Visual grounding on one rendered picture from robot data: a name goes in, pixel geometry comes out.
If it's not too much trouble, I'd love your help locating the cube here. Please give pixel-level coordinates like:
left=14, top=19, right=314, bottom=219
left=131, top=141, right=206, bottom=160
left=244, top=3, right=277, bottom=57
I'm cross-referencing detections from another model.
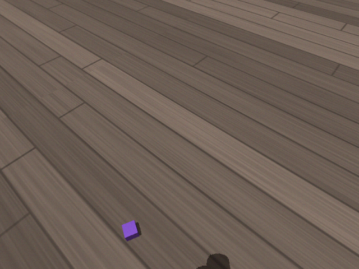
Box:
left=122, top=220, right=139, bottom=241

